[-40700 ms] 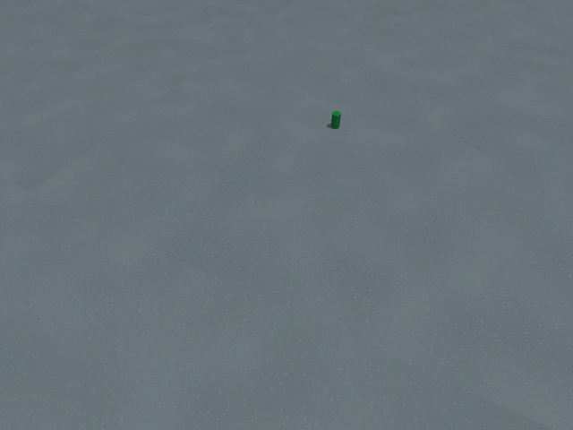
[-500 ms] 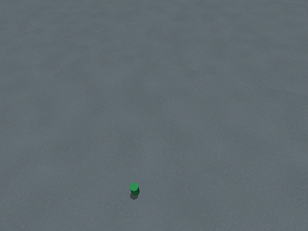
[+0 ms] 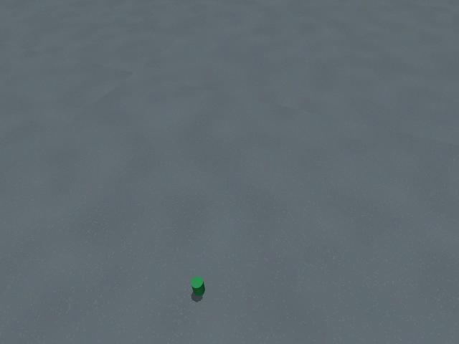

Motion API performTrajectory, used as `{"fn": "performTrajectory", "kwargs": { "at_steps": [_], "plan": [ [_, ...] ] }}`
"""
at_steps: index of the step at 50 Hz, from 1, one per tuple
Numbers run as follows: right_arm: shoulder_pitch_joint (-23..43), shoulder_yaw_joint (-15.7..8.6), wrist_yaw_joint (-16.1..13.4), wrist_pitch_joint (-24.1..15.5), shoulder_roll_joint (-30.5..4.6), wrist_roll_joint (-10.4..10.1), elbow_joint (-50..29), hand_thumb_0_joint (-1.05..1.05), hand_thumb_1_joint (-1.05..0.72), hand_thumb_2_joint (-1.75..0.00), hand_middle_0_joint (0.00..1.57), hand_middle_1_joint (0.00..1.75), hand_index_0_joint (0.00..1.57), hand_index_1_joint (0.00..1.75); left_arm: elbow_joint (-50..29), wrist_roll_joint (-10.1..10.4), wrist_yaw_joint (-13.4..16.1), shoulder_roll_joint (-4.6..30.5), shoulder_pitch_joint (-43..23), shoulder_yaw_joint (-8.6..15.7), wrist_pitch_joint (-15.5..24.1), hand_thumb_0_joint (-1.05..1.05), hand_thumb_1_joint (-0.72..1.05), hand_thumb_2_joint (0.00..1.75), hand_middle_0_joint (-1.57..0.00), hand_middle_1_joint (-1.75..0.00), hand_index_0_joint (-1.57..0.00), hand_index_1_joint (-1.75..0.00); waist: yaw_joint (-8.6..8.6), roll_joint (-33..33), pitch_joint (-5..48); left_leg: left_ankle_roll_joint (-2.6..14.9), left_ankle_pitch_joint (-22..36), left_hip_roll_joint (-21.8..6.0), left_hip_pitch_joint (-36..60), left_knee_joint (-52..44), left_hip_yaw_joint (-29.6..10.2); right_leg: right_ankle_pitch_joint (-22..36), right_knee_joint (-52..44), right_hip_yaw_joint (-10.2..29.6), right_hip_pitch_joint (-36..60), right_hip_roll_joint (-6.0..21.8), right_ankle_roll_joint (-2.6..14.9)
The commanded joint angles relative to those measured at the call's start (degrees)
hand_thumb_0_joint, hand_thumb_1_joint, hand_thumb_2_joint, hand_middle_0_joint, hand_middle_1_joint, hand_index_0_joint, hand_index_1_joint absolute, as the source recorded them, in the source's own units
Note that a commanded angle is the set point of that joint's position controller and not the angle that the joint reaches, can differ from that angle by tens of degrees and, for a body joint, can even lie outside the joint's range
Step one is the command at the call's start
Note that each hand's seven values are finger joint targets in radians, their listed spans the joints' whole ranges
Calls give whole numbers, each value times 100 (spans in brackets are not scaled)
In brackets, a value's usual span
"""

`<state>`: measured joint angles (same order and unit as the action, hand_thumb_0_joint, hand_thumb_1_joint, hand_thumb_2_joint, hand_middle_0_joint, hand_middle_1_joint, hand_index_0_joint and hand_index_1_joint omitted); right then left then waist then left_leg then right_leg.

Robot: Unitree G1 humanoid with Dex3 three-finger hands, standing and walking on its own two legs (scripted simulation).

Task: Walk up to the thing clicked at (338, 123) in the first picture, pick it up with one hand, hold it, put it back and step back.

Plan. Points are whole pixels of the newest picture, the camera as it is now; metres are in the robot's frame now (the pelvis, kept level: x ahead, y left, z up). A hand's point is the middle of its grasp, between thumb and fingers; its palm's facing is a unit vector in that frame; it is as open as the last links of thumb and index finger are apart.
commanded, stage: stand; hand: left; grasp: from above
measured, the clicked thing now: (198, 285) +0.49 +0.18 -0.74
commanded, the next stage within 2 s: step back in 0.64 s
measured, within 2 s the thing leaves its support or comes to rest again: neither
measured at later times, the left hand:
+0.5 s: hand out of the picture +0.06 +0.24 -0.16, palm faces +0.00 -0.94 -0.34, open 7.4 cm
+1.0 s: hand out of the picture +0.10 +0.31 -0.18, palm faces -0.01 -0.93 -0.37, open 7.4 cm
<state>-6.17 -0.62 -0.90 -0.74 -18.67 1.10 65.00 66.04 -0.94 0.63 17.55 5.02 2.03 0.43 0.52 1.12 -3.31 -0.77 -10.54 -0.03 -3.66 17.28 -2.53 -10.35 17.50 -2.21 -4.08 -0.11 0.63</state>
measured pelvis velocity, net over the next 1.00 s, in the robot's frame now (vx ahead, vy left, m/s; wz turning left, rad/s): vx -0.05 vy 0.05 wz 0.00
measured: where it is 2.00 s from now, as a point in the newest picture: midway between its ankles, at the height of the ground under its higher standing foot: outside the picture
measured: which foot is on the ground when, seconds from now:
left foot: down 0.00-1.00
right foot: down 0.00-0.98, up 1.00-1.00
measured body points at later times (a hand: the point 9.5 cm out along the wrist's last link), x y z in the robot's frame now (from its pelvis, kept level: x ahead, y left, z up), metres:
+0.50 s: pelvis +0.00 -0.01 +0.00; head +0.00 -0.01 +0.45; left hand +0.06 +0.29 -0.13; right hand +0.06 -0.30 -0.14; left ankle -0.01 +0.13 -0.75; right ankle -0.01 -0.11 -0.75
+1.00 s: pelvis -0.05 +0.05 -0.03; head +0.02 +0.07 +0.42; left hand +0.10 +0.36 -0.15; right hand +0.01 -0.28 -0.14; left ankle -0.07 +0.16 -0.75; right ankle -0.01 -0.11 -0.75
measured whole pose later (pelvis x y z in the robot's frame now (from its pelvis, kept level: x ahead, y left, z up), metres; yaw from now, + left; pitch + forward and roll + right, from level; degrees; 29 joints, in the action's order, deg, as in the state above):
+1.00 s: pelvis -0.05 +0.05 -0.03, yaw +0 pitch -1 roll +0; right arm -8.3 -3.3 -0.2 1.4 -22.1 1.4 56.3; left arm 51.8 -0.6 0.8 22.3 0.9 4.5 -2.7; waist -0.9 -2.4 -11.2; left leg 1.2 -20.7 2.2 -13.3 35.2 -1.2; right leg -16.2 38.1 1.5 -20.4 3.9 -1.4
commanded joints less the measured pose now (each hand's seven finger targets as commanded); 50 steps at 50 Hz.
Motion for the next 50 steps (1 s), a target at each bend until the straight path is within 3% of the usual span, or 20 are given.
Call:
{"fn": "performTrajectory", "kwargs": {
  "at_steps": [1, 6, 21, 23, 31, 32, 33, 35, 36, 37, 38, 39, 40, 43, 45, 46, 47, 48, 49, 50],
  "plan": [
    [258, -211, -78, -104, -1104, -17, -347, 0, -90, -90, 20, 30, 20, 30, -339, 10, 80, 1177, -220, 176, 123, 0, 90, 90, -20, -30, -20, -30, 2, -19, 417, 191, 1122, -667, -146, -206, -473, 966, -208, 592, 167, 730, 56],
    [189, -194, -61, -103, -1081, -13, -315, 0, -90, -90, 20, 30, 20, 30, -336, 13, 57, 1239, -243, 184, 120, 0, 90, 90, -20, -30, -20, -30, -2, -112, 294, 173, 802, -659, -277, -311, -490, 582, -259, 613, 77, 707, 70],
    [92, -189, -24, -96, -1162, -21, -291, 0, -90, -90, 20, 30, 20, 30, -369, 27, 37, 1305, -150, 127, 149, 0, 90, 90, -20, -30, -20, -30, -32, -76, 372, 178, 562, -653, -300, -319, -482, 410, -306, 676, 62, 718, 96],
    [143, -184, -22, -106, -1165, -23, -322, 0, -90, -90, 20, 30, 20, 30, -390, 22, 44, 1308, -173, 128, 154, 0, 90, 90, -20, -30, -20, -30, -20, -37, 415, 190, 795, -675, -267, -282, -476, 674, -253, 662, 120, 728, 97],
    [40, -157, -20, -97, -1179, -29, -303, 0, -90, -90, 20, 30, 20, 30, -379, 36, 31, 1318, -109, 105, 159, 0, 90, 90, -20, -30, -20, -30, -31, -98, 386, 174, 774, -668, -273, -281, -469, 653, -245, 663, 55, 717, 87],
    [240, -218, 8, -1, -1330, -11, -423, 0, -90, -90, 20, 30, 20, 30, -548, 104, 54, 1702, 12, 447, 120, 0, 90, 90, -20, -30, -20, -30, 18, -199, -321, 316, 1382, -478, -843, 473, -442, 1699, 102, 807, -341, 694, 104],
    [159, -222, 2, 22, -1263, -52, -544, 0, -90, -90, 20, 30, 20, 30, -622, 109, 76, 1768, 150, 473, 106, 0, 90, 90, -20, -30, -20, -30, -11, -277, -76, 303, 1451, -383, -813, 832, -263, 2165, 198, 882, -242, 821, 246],
    [17, -224, 4, 66, -1140, -85, -672, 0, -90, -90, 20, 30, 20, 30, -767, 112, 98, 1850, 216, 542, 83, 0, 90, 90, -20, -30, -20, -30, -30, -536, 263, 235, 948, -58, -826, 1611, -11, 2724, 158, 1223, -189, 1229, 646],
    [-74, -248, 5, 107, -1090, -98, -725, 0, -90, -90, 20, 30, 20, 30, -893, 92, 106, 1883, 94, 584, 70, 0, 90, 90, -20, -30, -20, -30, -71, -770, 395, 194, 161, 114, -978, 2088, 90, 2879, 125, 1425, -192, 1516, 925],
    [-229, -303, 10, 169, -1118, -76, -768, 0, -90, -90, 20, 30, 20, 30, -1104, 45, 114, 1879, -141, 586, 69, 0, 90, 90, -20, -30, -20, -30, -122, -1049, 546, 223, -1259, 255, -1163, 2788, 43, 2857, 93, 1738, -218, 1894, 1234],
    [-315, -352, 9, 226, -1200, -60, -816, 0, -90, -90, 20, 30, 20, 30, -1247, -2, 135, 1844, -233, 593, 66, 0, 90, 90, -20, -30, -20, -30, -122, -989, 557, 265, -1982, 247, -1288, 3460, -145, 2770, 168, 1850, -427, 2113, 1474],
    [-402, -393, 26, 269, -1273, -49, -878, 0, -90, -90, 20, 30, 20, 30, -1392, -33, 137, 1835, -286, 599, 51, 0, 90, 90, -20, -30, -20, -30, -159, -918, 564, 312, -2069, 165, -1211, 3779, -318, 2631, 246, 1812, -764, 2174, 1530],
    [-476, -411, 43, 278, -1297, -89, -938, 0, -90, -90, 20, 30, 20, 30, -1499, -37, 139, 1788, -415, 592, 38, 0, 90, 90, -20, -30, -20, -30, -231, -869, 617, 352, -2045, 125, -1245, 3804, -398, 2607, 381, 1584, -775, 2037, 1436],
    [-463, -430, 50, 258, -1292, -121, -1125, 0, -90, -90, 20, 30, 20, 30, -1684, -98, 137, 1707, -487, 543, -16, 0, 90, 90, -20, -30, -20, -30, -151, -921, 727, 279, -1708, 135, -1515, 3359, -199, 2706, 795, 1257, -451, 1684, 1202],
    [-537, -408, 32, 199, -1239, -83, -1176, 0, -90, -90, 20, 30, 20, 30, -1785, -61, 145, 1676, -412, 529, -78, 0, 90, 90, -20, -30, -20, -30, -126, -941, 807, 246, -1226, -32, -1501, 1999, -63, 2585, 1275, 1102, -29, 1437, 929],
    [-594, -436, 26, 155, -1214, -44, -1176, 0, -90, -90, 20, 30, 20, 30, -1837, -17, 129, 1698, -452, 519, -130, 0, 90, 90, -20, -30, -20, -30, -198, -844, 811, 235, -548, 28, -1316, 1213, 91, 2449, 1604, 894, 16, 1245, 734],
    [-662, -457, 11, 116, -1193, 25, -1160, 0, -90, -90, 20, 30, 20, 30, -1870, 39, 102, 1686, -447, 511, -201, 0, 90, 90, -20, -30, -20, -30, -243, -661, 672, 190, 758, -6, -1059, 446, 120, 2144, 1916, 699, -221, 991, 532],
    [-591, -530, -6, 89, -1424, 81, -1198, 0, -90, -90, 20, 30, 20, 30, -1941, 103, 73, 1489, -375, 486, -256, 0, 90, 90, -20, -30, -20, -30, -137, -143, 657, 284, 2137, -496, -711, 351, -573, 1312, 2411, 488, -648, 485, 280],
    [-547, -653, -13, 72, -1913, 142, -1275, 0, -90, -90, 20, 30, 20, 30, -2020, 136, 86, 1283, -254, 443, -281, 0, 90, 90, -20, -30, -20, -30, -96, 824, 667, 626, 3519, -1390, -57, 360, -1779, -847, 3155, 454, -1816, -296, 107],
    [-415, -656, -15, 66, -2052, 117, -1338, 0, -90, -90, 20, 30, 20, 30, -1961, 82, 140, 1307, -150, 466, -325, 0, 90, 90, -20, -30, -20, -30, -60, 624, 626, 1025, 4064, -1651, -87, 659, -1836, -2553, 3842, 872, -2158, -606, 75]
  ]
}}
